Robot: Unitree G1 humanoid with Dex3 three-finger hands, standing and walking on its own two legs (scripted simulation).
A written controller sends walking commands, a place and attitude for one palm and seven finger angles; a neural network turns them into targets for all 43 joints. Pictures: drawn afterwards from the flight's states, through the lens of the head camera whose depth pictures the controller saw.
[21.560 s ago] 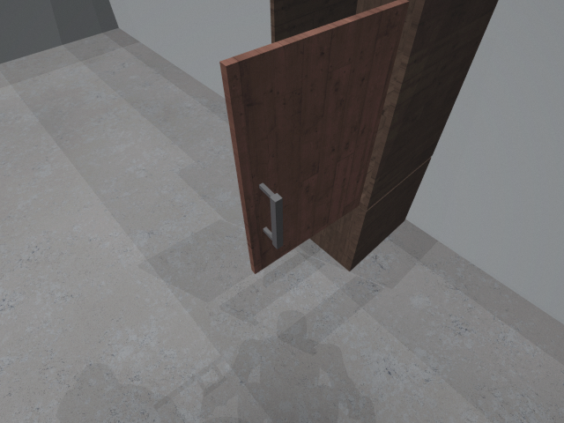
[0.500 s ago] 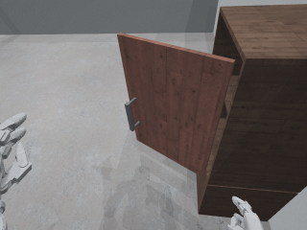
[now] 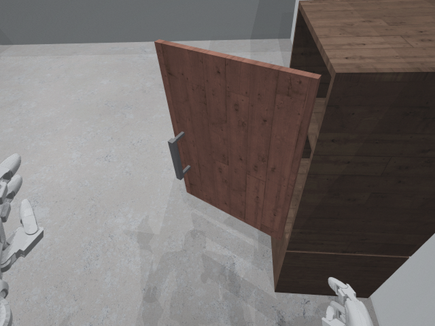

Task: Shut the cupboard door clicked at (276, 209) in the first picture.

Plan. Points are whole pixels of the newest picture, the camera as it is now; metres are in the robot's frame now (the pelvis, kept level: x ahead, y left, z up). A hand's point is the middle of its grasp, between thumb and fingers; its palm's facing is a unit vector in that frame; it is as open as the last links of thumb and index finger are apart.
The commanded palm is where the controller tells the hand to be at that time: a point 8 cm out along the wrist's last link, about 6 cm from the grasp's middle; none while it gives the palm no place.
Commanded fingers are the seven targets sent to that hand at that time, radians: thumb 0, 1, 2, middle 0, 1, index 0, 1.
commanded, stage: step back with the hand held close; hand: left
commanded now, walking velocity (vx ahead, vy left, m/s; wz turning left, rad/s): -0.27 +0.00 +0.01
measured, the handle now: (180, 156) +0.63 +0.20 -0.11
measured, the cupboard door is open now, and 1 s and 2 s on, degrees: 61 61 61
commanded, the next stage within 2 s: stop stepping back and stand still in 1.52 s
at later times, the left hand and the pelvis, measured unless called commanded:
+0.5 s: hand (2, 255) +0.16 +0.31 +0.15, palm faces +0.44 -0.75 -0.49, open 7.4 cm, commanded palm +0.11 +0.34 +0.17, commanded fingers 0.00 0.90 0.90 -0.20 -0.30 -0.20 -0.30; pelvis -0.04 +0.04 -0.01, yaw -1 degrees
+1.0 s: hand out of the picture +0.10 +0.29 +0.16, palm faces +0.45 -0.73 -0.51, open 7.4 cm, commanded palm +0.03 +0.32 +0.17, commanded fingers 0.00 0.90 0.90 -0.20 -0.30 -0.20 -0.30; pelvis -0.10 +0.02 -0.03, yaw +1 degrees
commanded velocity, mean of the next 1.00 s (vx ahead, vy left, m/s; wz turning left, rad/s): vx -0.31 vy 0.00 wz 0.01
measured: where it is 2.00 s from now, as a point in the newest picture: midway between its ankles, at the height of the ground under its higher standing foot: outside the picture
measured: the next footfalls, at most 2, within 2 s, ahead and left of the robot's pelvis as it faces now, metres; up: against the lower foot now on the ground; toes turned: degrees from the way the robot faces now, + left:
right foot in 1.56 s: -0.19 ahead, -0.13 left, +0.00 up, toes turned +12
left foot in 1.76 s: -0.21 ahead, +0.14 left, +0.00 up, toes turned +10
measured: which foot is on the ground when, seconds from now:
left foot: down 0.00-1.00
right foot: down 0.00-1.00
